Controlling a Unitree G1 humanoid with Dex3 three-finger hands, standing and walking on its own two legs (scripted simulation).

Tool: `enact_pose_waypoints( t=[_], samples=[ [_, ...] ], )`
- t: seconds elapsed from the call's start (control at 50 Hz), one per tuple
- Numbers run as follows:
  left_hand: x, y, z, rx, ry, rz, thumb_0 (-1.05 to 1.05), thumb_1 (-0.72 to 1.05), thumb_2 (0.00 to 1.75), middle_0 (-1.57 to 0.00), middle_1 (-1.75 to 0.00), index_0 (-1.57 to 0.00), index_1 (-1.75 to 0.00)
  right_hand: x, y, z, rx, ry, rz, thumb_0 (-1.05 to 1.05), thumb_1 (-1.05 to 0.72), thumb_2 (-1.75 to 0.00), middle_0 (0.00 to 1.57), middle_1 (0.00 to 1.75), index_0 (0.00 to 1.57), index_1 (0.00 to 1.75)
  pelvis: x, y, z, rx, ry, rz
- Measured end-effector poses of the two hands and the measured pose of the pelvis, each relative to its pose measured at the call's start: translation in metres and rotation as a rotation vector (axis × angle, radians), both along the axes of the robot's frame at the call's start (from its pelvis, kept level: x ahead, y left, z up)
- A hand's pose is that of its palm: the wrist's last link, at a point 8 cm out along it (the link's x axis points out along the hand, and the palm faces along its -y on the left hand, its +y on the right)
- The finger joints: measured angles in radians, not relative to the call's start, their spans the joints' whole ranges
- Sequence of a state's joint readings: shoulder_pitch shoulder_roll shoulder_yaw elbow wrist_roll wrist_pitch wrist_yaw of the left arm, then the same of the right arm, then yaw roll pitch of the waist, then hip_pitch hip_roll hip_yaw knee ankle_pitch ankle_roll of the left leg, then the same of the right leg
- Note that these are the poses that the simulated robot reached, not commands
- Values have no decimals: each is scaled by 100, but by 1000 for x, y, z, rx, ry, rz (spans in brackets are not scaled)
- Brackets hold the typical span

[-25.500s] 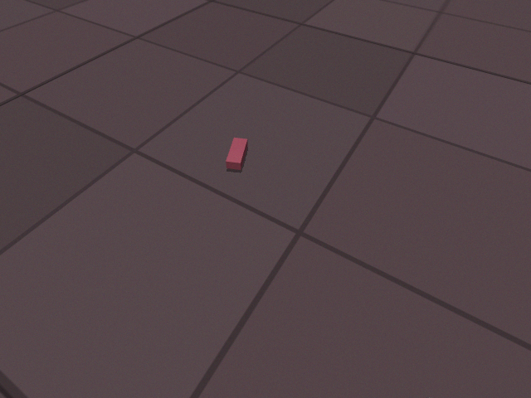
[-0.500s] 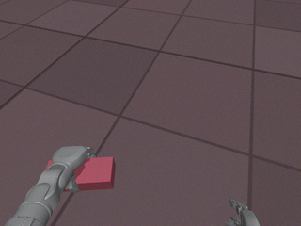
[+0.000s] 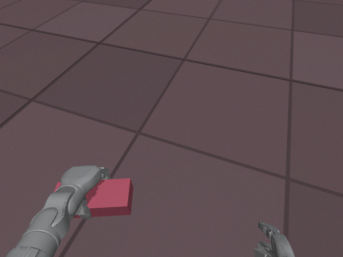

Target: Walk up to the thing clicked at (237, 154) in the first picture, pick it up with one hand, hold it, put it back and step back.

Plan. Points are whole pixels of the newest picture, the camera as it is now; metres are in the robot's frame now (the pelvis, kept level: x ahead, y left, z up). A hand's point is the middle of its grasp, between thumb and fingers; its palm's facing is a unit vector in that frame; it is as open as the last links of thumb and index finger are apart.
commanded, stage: hold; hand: left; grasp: from above
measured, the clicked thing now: (93, 198) +0.29 +0.22 -0.09
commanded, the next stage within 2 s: crouch in 0.32 s
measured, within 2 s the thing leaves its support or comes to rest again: neither
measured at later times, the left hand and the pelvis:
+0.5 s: hand (87, 194) +0.29 +0.22 -0.05, palm faces -0.49 -0.02 -0.87, open 10.9 cm; pelvis +0.00 +0.00 +0.00, yaw +0 degrees
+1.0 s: hand (105, 202) +0.33 +0.22 -0.22, palm faces -0.44 +0.07 -0.89, open 10.9 cm; pelvis -0.03 +0.00 -0.10, yaw +1 degrees
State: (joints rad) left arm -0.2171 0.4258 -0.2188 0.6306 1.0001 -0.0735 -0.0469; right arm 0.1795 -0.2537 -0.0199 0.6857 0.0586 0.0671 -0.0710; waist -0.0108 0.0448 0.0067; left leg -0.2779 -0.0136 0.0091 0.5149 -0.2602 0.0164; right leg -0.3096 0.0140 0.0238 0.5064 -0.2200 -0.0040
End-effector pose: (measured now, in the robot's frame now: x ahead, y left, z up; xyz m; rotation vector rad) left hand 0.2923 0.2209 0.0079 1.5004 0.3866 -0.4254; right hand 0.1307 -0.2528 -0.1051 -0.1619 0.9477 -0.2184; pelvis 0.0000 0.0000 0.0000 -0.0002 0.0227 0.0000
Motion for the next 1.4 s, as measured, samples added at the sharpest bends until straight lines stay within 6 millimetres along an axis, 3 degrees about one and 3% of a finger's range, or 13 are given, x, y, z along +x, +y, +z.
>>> enact_pose_waypoints(
  t=[0.5, 0.68, 0.76, 0.86, 1.02, 1.16, 1.26, 1.4],
  samples=[
    [5, 1, -5, 4, -8, 3, -1, -9, 54, -66, -53, -63, -54, -8, -4, -2, -7, 44, -15, 1, -90, -90, 20, 30, 21, 30, 3, 1, 1, -2, 6, 3],
    [3, 2, -30, 6, -7, -11, -1, -9, 54, -67, -52, -64, -54, -13, -5, -6, -20, 73, -1, 1, -90, -90, 20, 30, 21, 30, 1, 1, -5, -3, 46, 11],
    [6, 2, -56, 30, -5, -29, -1, -10, 55, -67, -52, -64, -54, -23, -9, -18, -35, 113, 12, 1, -89, -89, 20, 30, 21, 30, -4, 1, -17, -8, 103, 19],
    [15, 0, -99, 54, -22, -51, -1, -10, 55, -67, -52, -64, -54, -47, -19, -46, -67, 178, 8, 1, -89, -89, 20, 30, 21, 30, -15, 1, -46, -18, 202, 23],
    [42, -1, -181, 80, -65, -51, -1, -8, 54, -66, -52, -63, -54, -108, -32, -112, -128, 316, -37, 1, -89, -89, 20, 30, 21, 30, -34, 3, -113, -30, 373, 17],
    [62, -3, -251, 80, -74, -27, -1, -8, 55, -65, -53, -62, -55, -152, -27, -174, -140, 407, -76, 1, -90, -89, 20, 30, 21, 30, -49, 6, -175, -37, 486, 14],
    [72, -5, -299, 75, -48, -37, -1, -9, 56, -65, -54, -62, -56, -166, -17, -214, -122, 441, -67, 1, -90, -89, 20, 30, 21, 30, -56, 8, -212, -44, 543, 16],
    [86, -10, -361, 51, -26, -59, -1, -8, 54, -66, -53, -63, -55, -165, -10, -263, -100, 455, -14, 1, -89, -89, 20, 30, 21, 30, -61, 7, -260, -57, 609, 23]
  ],
)
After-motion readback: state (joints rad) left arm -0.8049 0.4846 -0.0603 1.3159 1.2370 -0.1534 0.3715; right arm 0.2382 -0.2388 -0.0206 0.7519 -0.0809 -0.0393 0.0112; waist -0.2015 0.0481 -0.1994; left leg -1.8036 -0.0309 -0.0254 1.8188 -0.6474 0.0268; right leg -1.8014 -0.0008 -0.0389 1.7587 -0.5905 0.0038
